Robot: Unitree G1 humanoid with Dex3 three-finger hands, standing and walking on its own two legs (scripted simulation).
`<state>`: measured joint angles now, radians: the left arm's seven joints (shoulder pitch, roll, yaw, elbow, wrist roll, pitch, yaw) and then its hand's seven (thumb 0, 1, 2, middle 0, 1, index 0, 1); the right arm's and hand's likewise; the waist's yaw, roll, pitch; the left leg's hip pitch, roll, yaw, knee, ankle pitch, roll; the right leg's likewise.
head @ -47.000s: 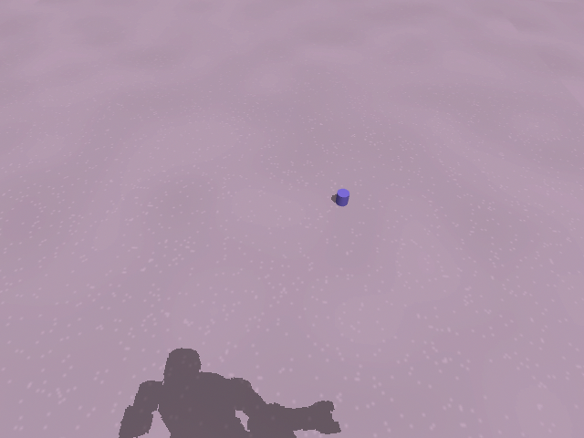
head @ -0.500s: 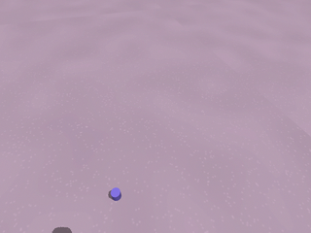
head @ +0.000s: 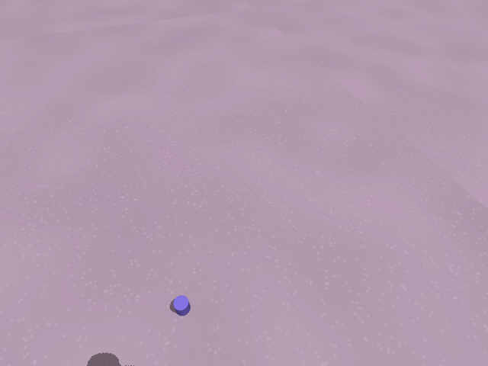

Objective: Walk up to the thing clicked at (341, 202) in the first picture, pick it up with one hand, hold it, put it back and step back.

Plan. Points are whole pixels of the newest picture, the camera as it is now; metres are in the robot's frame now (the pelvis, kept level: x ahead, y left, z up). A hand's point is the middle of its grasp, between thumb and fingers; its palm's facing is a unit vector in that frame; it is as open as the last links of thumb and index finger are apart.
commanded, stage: stand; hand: left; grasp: from above
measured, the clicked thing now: (182, 305) +0.48 +0.23 -0.75
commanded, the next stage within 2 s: step back in 1.30 s
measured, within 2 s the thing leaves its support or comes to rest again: neither
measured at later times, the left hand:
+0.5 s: hand out of the picture +0.09 +0.24 -0.16, palm faces +0.02 -0.94 -0.34, open 7.4 cm
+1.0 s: hand out of the picture +0.08 +0.24 -0.15, palm faces +0.00 -0.94 -0.34, open 7.4 cm
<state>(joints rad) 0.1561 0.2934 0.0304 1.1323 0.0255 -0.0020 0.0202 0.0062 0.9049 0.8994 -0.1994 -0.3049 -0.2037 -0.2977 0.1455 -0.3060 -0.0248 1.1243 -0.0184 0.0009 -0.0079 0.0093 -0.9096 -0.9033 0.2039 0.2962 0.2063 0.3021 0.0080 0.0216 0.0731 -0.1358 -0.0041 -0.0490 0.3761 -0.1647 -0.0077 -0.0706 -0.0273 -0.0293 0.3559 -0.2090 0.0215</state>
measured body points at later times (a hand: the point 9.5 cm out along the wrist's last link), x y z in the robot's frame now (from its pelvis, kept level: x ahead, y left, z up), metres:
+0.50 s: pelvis +0.02 -0.01 +0.00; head +0.02 -0.01 +0.45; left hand +0.09 +0.28 -0.13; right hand +0.09 -0.30 -0.14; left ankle +0.03 +0.12 -0.75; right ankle +0.00 -0.13 -0.75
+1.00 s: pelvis +0.01 -0.01 +0.00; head +0.01 -0.02 +0.45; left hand +0.08 +0.28 -0.13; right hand +0.08 -0.31 -0.14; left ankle +0.03 +0.12 -0.75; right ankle +0.00 -0.13 -0.75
